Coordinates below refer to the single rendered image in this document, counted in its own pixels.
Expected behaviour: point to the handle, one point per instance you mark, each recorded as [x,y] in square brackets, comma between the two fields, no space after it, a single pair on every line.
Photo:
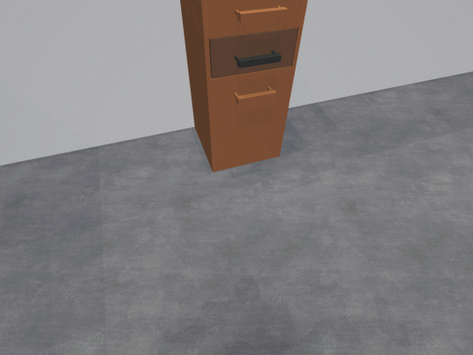
[255,15]
[258,60]
[259,96]

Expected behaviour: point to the cabinet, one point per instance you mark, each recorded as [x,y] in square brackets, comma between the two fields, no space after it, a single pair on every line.
[235,134]

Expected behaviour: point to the drawer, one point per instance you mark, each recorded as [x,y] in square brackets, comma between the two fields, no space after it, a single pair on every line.
[223,50]

